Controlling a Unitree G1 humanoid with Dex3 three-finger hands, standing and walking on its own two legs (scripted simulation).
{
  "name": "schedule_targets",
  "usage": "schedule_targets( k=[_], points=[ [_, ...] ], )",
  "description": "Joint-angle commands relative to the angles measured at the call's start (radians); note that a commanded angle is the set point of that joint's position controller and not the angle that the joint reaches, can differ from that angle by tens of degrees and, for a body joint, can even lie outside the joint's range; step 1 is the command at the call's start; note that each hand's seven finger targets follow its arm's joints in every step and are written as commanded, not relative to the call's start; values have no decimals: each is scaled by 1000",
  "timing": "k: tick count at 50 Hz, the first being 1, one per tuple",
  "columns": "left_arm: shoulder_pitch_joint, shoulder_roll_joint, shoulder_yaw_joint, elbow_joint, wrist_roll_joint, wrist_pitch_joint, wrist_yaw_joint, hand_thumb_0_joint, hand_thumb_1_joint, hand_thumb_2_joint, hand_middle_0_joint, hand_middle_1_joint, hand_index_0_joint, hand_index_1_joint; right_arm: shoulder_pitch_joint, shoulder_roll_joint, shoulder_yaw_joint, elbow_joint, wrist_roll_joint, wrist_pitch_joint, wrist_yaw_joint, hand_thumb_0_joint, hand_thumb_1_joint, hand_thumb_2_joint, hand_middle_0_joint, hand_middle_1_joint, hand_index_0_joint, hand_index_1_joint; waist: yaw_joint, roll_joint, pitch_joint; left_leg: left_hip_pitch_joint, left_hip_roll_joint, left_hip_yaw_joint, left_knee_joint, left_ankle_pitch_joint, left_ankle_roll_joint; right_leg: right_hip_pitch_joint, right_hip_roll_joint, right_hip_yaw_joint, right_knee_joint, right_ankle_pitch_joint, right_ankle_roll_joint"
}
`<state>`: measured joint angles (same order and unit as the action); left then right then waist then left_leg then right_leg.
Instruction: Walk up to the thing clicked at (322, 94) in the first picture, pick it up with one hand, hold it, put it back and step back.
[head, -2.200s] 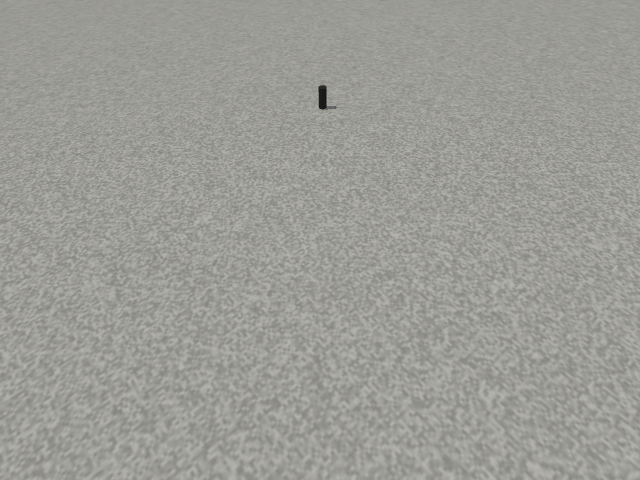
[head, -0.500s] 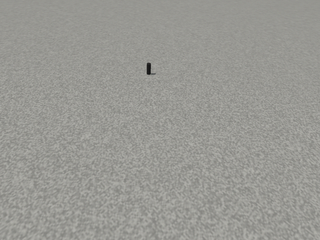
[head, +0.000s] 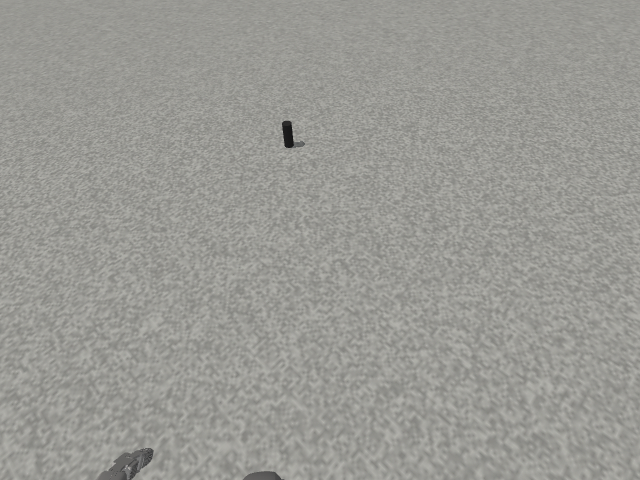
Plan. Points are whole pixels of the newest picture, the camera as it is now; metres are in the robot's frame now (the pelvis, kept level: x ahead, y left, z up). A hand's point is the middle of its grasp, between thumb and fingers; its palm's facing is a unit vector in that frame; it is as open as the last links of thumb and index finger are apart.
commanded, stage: walk up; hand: left
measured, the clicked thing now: (287, 134) +1.78 +0.21 -0.70
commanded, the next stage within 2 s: none
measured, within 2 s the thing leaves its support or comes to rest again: neither
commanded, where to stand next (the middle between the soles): +1.50 -0.01 m, yaw +1 degrees
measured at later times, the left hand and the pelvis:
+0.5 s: hand (154, 320) +0.41 +0.33 -0.14, palm faces -0.13 -0.94 -0.31, open 7.4 cm; pelvis +0.31 +0.05 +0.01, yaw -3 degrees
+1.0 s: hand (209, 213) +0.66 +0.27 -0.12, palm faces -0.02 -0.93 -0.36, open 7.4 cm; pelvis +0.59 +0.00 +0.01, yaw +0 degrees
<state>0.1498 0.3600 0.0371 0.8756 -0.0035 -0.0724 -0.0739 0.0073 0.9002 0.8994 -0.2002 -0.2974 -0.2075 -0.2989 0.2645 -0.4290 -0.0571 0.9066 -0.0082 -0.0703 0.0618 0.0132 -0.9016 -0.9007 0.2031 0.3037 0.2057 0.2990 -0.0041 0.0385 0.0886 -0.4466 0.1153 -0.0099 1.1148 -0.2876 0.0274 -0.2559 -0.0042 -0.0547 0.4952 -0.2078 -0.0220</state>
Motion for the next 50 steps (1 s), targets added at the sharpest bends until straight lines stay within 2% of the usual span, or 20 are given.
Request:
schedule_targets(
  k=[1,5,7,9,10,11,12,15,17,22,26,30,33,34,35,36,38,41,45,50],
  points=[
    [-27,327,97,-85,5,-46,17,0,900,900,-200,-300,-200,-300,14,-183,-68,-77,-10,-7,20,0,-900,-900,200,300,200,300,0,-169,-31,-63,52,25,-273,56,-42,-60,-222,161,-316,-205,-210],
    [11,341,96,-74,7,-49,5,0,900,900,-200,-300,-200,-300,-83,-167,-72,-99,-11,-25,36,0,-900,-900,200,300,200,300,29,-169,-57,85,23,73,-493,235,-49,-85,-196,117,-282,-226,-180],
    [-19,350,95,-77,12,-43,6,0,900,900,-200,-300,-200,-300,-27,-180,-84,-78,-10,-29,32,0,-900,-900,200,300,200,300,-14,-133,-80,230,12,92,-504,243,-38,-134,-211,119,-219,-254,-171],
    [-10,307,76,-80,25,-42,9,0,900,900,-200,-300,-200,-300,150,-245,-112,-18,-13,-35,17,0,-900,-900,200,300,200,300,-112,34,-149,508,-37,98,-501,72,10,-240,-149,66,89,-69,-130],
    [49,249,56,-72,18,-37,13,0,900,900,-200,-300,-200,-300,284,-295,-132,7,-26,-44,2,0,-900,-900,200,300,200,300,-175,225,-190,633,43,-39,-637,-148,57,-340,-65,-5,454,-20,-93],
    [90,172,34,-79,-2,-37,18,0,900,900,-200,-300,-200,-300,333,-368,-142,-8,-33,-52,-14,0,-900,-900,200,300,200,300,-168,394,-200,683,284,-525,-828,-295,89,-522,81,69,719,-317,-30],
    [119,279,51,-74,-6,-33,37,0,900,900,-200,-300,-200,-300,202,-396,-145,-51,7,-51,-17,0,-900,-900,200,300,200,300,-104,229,-215,609,368,-761,-965,-369,175,-536,52,170,797,-282,-52],
    [131,322,55,-1,-10,-31,27,0,900,900,-200,-300,-200,-300,13,-268,-97,-105,13,-55,-26,0,-900,-900,200,300,200,300,-18,57,-106,415,230,-303,-881,-173,146,-451,-91,162,698,-99,-21],
    [144,299,59,14,-5,-17,9,0,900,900,-200,-300,-200,-300,17,-237,-78,-93,17,-62,-25,0,-900,-900,200,300,200,300,-1,97,-66,303,180,-144,-910,-9,116,-365,-116,137,590,-51,7],
    [20,265,55,-35,10,4,-21,0,900,900,-200,-300,-200,-300,47,-250,-78,-94,14,-69,-22,0,-900,-900,200,300,200,300,-26,76,-32,366,155,-34,-953,107,168,-400,-128,60,348,43,38],
    [-93,231,53,-69,10,4,-32,0,900,900,-200,-300,-200,-300,57,-252,-76,-82,17,-64,-14,0,-900,-900,200,300,200,300,-34,58,-12,345,106,48,-936,231,129,-276,-92,2,117,194,12],
    [-118,219,59,-58,6,5,-28,0,900,900,-200,-300,-200,-300,76,-267,-85,-74,8,-48,-28,0,-900,-900,200,300,200,300,-31,60,-43,373,144,41,-852,301,126,-143,-65,-24,69,166,-19],
    [66,264,87,-2,6,-5,-8,0,900,900,-200,-300,-200,-300,92,-227,-68,-84,-4,-40,-41,0,-900,-900,200,300,200,300,67,-53,-148,322,82,98,-472,448,79,166,-23,-32,7,57,-54],
    [188,329,115,15,14,-12,6,0,900,900,-200,-300,-200,-300,145,-171,-46,-89,-5,-40,-38,0,-900,-900,200,300,200,300,111,-186,-241,148,8,127,-196,268,54,383,-127,136,-19,-110,-84],
    [261,433,140,10,12,-19,17,0,900,900,-200,-300,-200,-300,190,-138,-34,-105,17,-41,-36,0,-900,-900,200,300,200,300,122,-364,-308,-132,-123,115,68,-165,14,592,-418,631,-155,-192,-187],
    [234,438,137,0,-9,-16,23,0,900,900,-200,-300,-200,-300,116,-224,-50,-84,13,-34,-48,0,-900,-900,200,300,200,300,140,-237,-247,-205,-93,-14,137,-234,18,499,-458,741,-223,-201,-250],
    [129,355,110,-21,-17,-19,36,0,900,900,-200,-300,-200,-300,71,-216,-48,-60,26,-36,-45,0,-900,-900,200,300,200,300,85,-129,-133,-172,-45,-81,137,-87,24,311,-369,449,-207,34,-235],
    [57,287,88,-43,-9,-34,37,0,900,900,-200,-300,-200,-300,128,-188,-49,-28,10,-24,-23,0,-900,-900,200,300,200,300,12,-161,-87,-74,-13,-52,-35,-6,11,144,-254,199,-219,166,-188],
    [65,297,90,-74,6,-47,29,0,900,900,-200,-300,-200,-300,39,-171,-55,-59,-6,-12,5,0,-900,-900,200,300,200,300,23,-159,-46,-91,7,6,-267,38,-31,71,-258,130,-275,57,-216],
    [107,308,90,-74,12,-43,18,0,900,900,-200,-300,-200,-300,-92,-145,-59,-91,-12,-21,20,0,-900,-900,200,300,200,300,56,-132,-31,11,-7,59,-509,228,-29,46,-227,66,-248,0,-172]
  ],
)
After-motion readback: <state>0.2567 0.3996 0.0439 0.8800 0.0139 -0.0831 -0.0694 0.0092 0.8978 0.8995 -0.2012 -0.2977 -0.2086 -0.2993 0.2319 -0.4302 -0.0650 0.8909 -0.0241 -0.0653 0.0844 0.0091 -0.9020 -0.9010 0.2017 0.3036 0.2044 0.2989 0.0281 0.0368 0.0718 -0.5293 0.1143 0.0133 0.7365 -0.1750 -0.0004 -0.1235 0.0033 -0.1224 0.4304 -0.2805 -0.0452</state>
